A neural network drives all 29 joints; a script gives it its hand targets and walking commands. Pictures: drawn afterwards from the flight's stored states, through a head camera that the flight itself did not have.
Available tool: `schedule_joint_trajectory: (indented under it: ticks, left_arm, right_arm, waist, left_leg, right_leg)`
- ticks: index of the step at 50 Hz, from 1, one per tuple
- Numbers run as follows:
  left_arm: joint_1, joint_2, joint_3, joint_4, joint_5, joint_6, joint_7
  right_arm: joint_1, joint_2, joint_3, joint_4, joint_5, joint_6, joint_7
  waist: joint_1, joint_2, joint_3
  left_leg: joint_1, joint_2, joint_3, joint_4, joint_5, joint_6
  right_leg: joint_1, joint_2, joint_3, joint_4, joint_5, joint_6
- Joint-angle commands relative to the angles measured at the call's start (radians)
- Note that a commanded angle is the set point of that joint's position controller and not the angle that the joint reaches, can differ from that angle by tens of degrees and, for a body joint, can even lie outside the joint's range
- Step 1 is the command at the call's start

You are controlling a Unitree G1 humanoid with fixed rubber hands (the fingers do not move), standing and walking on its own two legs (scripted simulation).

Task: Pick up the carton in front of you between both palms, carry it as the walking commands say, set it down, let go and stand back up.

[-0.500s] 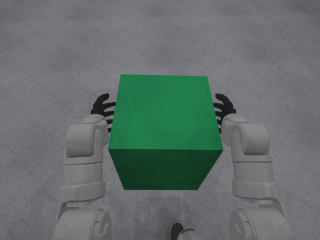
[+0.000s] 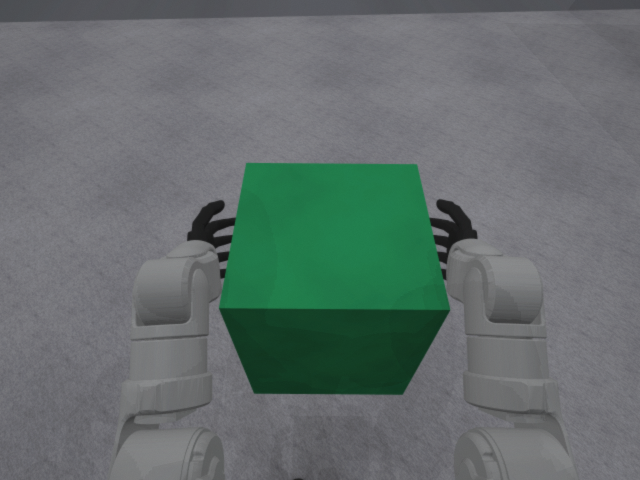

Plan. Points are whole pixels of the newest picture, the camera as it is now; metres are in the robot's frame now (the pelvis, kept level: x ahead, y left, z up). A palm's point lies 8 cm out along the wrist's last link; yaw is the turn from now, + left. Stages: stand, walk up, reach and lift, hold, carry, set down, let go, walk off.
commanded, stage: carry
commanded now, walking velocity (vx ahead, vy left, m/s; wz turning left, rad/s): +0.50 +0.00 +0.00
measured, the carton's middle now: (329, 286) +0.36 +0.01 +0.05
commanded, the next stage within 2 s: none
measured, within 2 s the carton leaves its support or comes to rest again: neither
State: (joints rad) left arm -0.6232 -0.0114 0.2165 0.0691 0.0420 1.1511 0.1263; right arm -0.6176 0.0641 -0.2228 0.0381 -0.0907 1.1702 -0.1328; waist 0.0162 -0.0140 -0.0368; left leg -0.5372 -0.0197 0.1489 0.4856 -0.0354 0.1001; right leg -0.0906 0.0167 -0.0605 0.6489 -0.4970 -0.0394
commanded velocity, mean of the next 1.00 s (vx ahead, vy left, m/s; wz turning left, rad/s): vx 0.50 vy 0.00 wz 0.00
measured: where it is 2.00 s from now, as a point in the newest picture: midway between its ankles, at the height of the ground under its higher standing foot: (325, 275)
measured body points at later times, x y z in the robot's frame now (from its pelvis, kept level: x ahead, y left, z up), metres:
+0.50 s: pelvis +0.34 -0.02 +0.01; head +0.33 -0.02 +0.46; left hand +0.63 +0.13 +0.10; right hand +0.63 -0.17 +0.10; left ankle +0.14 +0.07 -0.70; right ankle +0.45 -0.11 -0.72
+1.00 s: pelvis +0.66 +0.02 +0.00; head +0.64 +0.03 +0.45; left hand +0.94 +0.17 +0.09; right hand +0.94 -0.13 +0.09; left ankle +0.77 +0.11 -0.72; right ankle +0.46 -0.10 -0.69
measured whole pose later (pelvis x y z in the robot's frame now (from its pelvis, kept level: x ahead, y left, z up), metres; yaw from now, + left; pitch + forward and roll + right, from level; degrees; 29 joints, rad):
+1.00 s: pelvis +0.66 +0.02 +0.00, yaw +0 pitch +3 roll +1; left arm -0.17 -0.12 0.12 -0.30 0.11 1.22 0.09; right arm -0.18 0.14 -0.10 -0.28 -0.12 1.21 -0.08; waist 0.00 -0.05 -0.14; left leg -0.49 0.05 0.23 0.55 -0.10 0.07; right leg -0.04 -0.11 -0.13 0.67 -0.47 0.04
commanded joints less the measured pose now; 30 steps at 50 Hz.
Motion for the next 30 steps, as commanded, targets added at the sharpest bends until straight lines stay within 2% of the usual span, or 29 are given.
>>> schedule_joint_trajectory:
  ticks: [1,2,3,4,5,6,8,11,14,19,22,23,24,25,26,27,28,29,30]
  left_arm:
    - [-0.605,-1.082,-0.684,0.017,-0.393,0.010,-0.280]
    - [-0.624,-1.093,-0.685,-0.001,-0.388,0.004,-0.274]
    - [-0.659,-1.113,-0.689,-0.032,-0.392,-0.004,-0.269]
    - [-0.663,-1.130,-0.685,-0.058,-0.389,-0.011,-0.261]
    - [-0.642,-1.139,-0.681,-0.074,-0.379,-0.016,-0.251]
    - [-0.614,-1.142,-0.684,-0.087,-0.370,-0.019,-0.242]
    - [-0.530,-1.147,-0.693,-0.106,-0.349,-0.025,-0.229]
    - [-0.418,-1.141,-0.722,-0.143,-0.316,-0.032,-0.221]
    - [-0.339,-1.130,-0.762,-0.207,-0.305,-0.030,-0.225]
    - [-0.163,-1.086,-0.806,-0.314,-0.303,0.006,-0.249]
    - [-0.060,-1.042,-0.812,-0.359,-0.298,0.029,-0.271]
    - [-0.033,-1.048,-0.813,-0.372,-0.302,0.038,-0.278]
    - [-0.018,-1.040,-0.808,-0.386,-0.312,0.045,-0.286]
    - [-0.029,-1.008,-0.795,-0.388,-0.307,0.050,-0.292]
    - [-0.008,-1.016,-0.790,-0.366,-0.313,0.050,-0.295]
    - [-0.009,-1.020,-0.788,-0.385,-0.323,0.054,-0.297]
    - [-0.009,-1.039,-0.794,-0.390,-0.331,0.055,-0.298]
    - [-0.024,-1.049,-0.803,-0.400,-0.338,0.056,-0.299]
    - [-0.032,-1.055,-0.807,-0.404,-0.345,0.058,-0.300]
  right_arm:
    - [-0.553,0.963,0.651,0.057,0.374,-0.017,0.248]
    - [-0.558,1.015,0.671,0.040,0.398,-0.023,0.256]
    - [-0.605,1.054,0.685,-0.004,0.423,-0.031,0.264]
    - [-0.655,1.087,0.702,-0.049,0.451,-0.036,0.270]
    - [-0.683,1.116,0.720,-0.083,0.473,-0.038,0.273]
    - [-0.686,1.130,0.733,-0.109,0.485,-0.039,0.275]
    - [-0.630,1.131,0.744,-0.137,0.487,-0.038,0.279]
    - [-0.505,1.111,0.755,-0.162,0.462,-0.034,0.291]
    - [-0.389,1.077,0.765,-0.205,0.436,-0.027,0.303]
    - [-0.144,1.002,0.765,-0.284,0.361,-0.004,0.304]
    - [-0.030,0.987,0.777,-0.315,0.336,0.010,0.306]
    - [0.003,0.981,0.775,-0.327,0.337,0.016,0.307]
    - [-0.018,0.961,0.782,-0.355,0.346,0.022,0.308]
    - [-0.050,0.954,0.795,-0.384,0.362,0.036,0.308]
    - [-0.069,0.934,0.804,-0.407,0.369,0.045,0.309]
    - [-0.079,0.946,0.810,-0.398,0.375,0.047,0.309]
    - [-0.084,0.955,0.812,-0.401,0.380,0.046,0.310]
    - [-0.078,0.972,0.816,-0.395,0.384,0.045,0.309]
    - [-0.061,0.983,0.815,-0.385,0.383,0.043,0.307]
  waist:
    - [-0.075,0.318,-0.612]
    - [-0.083,0.252,-0.560]
    - [-0.080,0.182,-0.519]
    - [-0.063,0.094,-0.471]
    - [-0.051,0.062,-0.457]
    - [-0.046,0.062,-0.462]
    - [-0.038,0.091,-0.460]
    - [-0.038,0.118,-0.428]
    - [-0.037,0.140,-0.375]
    - [-0.045,0.167,-0.277]
    - [-0.035,0.192,-0.282]
    - [-0.020,0.168,-0.325]
    - [0.003,0.122,-0.384]
    - [0.013,-0.088,-0.485]
    - [0.019,-0.253,-0.456]
    - [0.010,-0.186,-0.409]
    - [0.008,-0.104,-0.387]
    - [-0.001,-0.029,-0.344]
    - [-0.008,-0.019,-0.321]
  left_leg:
    - [0.950,0.433,-0.719,-0.058,0.136,0.198]
    - [0.907,0.405,-0.698,-0.093,0.021,0.195]
    - [0.841,0.359,-0.607,-0.104,0.062,0.161]
    - [0.760,0.335,-0.519,-0.115,0.148,0.129]
    - [0.702,0.321,-0.462,-0.135,0.155,0.109]
    - [0.669,0.309,-0.421,-0.157,0.137,0.092]
    - [0.661,0.300,-0.357,-0.188,0.168,0.087]
    - [0.708,0.288,-0.276,-0.207,0.298,0.084]
    - [0.739,0.248,-0.188,-0.212,0.393,0.052]
    - [0.760,0.212,-0.087,-0.213,0.528,0.017]
    - [0.705,0.205,-0.023,-0.079,0.712,-0.023]
    - [0.606,0.192,0.016,0.043,0.667,-0.049]
    - [0.437,0.173,0.017,0.210,0.431,-0.071]
    - [0.148,0.095,-0.008,0.509,0.060,-0.105]
    - [-0.097,-0.030,-0.073,0.725,-0.430,-0.109]
    - [-0.166,0.037,-0.159,0.846,-0.442,-0.081]
    - [-0.156,0.084,-0.178,0.828,-0.401,-0.067]
    - [-0.135,0.124,-0.177,0.759,-0.338,-0.068]
    - [-0.092,0.150,-0.175,0.673,-0.292,-0.076]
  right_leg:
    - [-0.521,0.069,0.067,0.647,-0.043,0.038]
    - [-0.614,0.012,0.107,0.724,-0.007,0.016]
    - [-0.640,-0.016,0.106,0.699,0.046,0.005]
    - [-0.629,-0.046,0.092,0.640,0.094,0.011]
    - [-0.603,-0.070,0.090,0.576,0.124,0.019]
    - [-0.561,-0.080,0.082,0.522,0.144,0.027]
    - [-0.544,-0.080,0.052,0.424,0.162,0.044]
    - [-0.588,-0.082,0.002,0.261,0.217,0.063]
    - [-0.599,-0.076,-0.046,0.104,0.324,0.069]
    - [-0.527,-0.034,-0.129,-0.137,0.470,0.055]
    - [-0.298,0.020,-0.206,-0.250,0.501,0.028]
    - [-0.099,0.029,-0.219,-0.286,0.493,0.017]
    - [0.132,-0.057,-0.125,-0.260,0.426,0.005]
    - [0.385,-0.351,0.315,-0.244,0.336,-0.119]
    - [0.440,-0.459,0.590,-0.363,0.405,-0.226]
    - [0.386,-0.455,0.515,-0.365,0.449,-0.231]
    - [0.296,-0.413,0.420,-0.371,0.487,-0.198]
    - [0.197,-0.388,0.325,-0.401,0.471,-0.153]
    - [0.117,-0.363,0.251,-0.438,0.402,-0.117]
